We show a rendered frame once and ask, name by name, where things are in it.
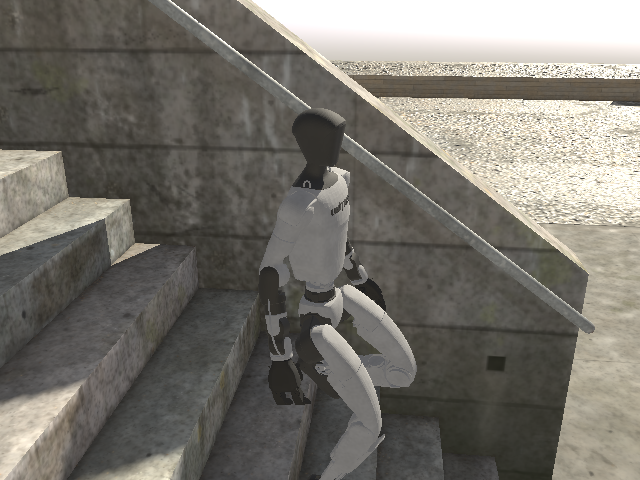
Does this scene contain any robot shin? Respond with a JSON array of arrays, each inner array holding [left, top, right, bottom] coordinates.
[[315, 354, 410, 388], [319, 421, 385, 480]]

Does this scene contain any robot right shin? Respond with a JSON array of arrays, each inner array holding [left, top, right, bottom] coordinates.
[[319, 421, 385, 480]]

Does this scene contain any right robot hand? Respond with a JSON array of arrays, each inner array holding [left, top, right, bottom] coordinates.
[[268, 358, 311, 405]]

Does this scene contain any robot left upper arm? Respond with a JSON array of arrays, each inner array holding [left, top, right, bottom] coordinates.
[[327, 167, 350, 188]]

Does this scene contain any robot right upper arm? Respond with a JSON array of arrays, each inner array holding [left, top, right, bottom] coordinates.
[[259, 190, 317, 287]]

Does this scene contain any robot left shin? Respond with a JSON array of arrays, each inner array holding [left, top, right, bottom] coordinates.
[[315, 354, 410, 388]]

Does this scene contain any right robot forearm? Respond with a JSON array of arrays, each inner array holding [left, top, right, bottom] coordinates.
[[258, 266, 293, 361]]

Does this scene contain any left robot hand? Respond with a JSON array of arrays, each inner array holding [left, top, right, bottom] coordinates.
[[355, 278, 386, 311]]

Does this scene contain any left robot forearm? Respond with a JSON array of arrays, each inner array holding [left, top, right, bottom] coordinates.
[[343, 235, 368, 285]]

